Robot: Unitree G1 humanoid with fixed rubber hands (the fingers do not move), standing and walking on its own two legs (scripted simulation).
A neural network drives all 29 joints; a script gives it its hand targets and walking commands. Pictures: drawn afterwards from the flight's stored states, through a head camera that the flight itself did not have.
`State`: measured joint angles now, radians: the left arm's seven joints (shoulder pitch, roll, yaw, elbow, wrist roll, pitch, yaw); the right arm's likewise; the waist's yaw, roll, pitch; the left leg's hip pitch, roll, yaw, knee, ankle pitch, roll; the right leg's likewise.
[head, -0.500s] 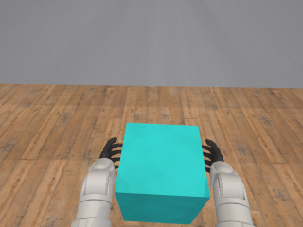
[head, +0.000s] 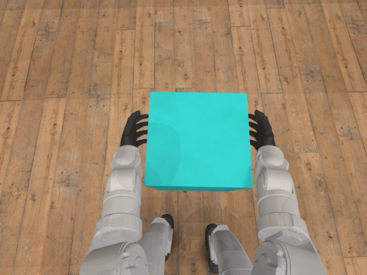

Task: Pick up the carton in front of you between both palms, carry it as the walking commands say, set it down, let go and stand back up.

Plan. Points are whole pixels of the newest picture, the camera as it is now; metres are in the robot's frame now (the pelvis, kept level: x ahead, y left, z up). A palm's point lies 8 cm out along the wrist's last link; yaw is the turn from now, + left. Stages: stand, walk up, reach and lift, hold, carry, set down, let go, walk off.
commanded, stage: set down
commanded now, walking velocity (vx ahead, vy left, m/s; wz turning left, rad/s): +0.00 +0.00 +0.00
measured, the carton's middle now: (195, 149) +0.40 +0.00 -0.15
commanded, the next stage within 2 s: none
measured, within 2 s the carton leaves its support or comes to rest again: rests again in 1.78 s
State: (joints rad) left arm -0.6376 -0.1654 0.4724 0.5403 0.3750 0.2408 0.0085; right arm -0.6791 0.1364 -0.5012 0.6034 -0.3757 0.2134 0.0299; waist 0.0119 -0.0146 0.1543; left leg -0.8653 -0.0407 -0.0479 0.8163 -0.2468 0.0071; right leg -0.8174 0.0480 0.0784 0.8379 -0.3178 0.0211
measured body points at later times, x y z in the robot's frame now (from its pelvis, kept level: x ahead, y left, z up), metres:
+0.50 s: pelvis -0.01 -0.01 -0.12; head +0.26 +0.01 +0.24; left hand +0.45 +0.17 -0.22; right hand +0.46 -0.14 -0.22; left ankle +0.08 +0.11 -0.69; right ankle +0.04 -0.13 -0.69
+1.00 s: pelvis -0.04 +0.00 -0.25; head +0.30 +0.03 +0.05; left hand +0.50 +0.18 -0.38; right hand +0.50 -0.12 -0.37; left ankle +0.08 +0.11 -0.69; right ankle +0.04 -0.13 -0.69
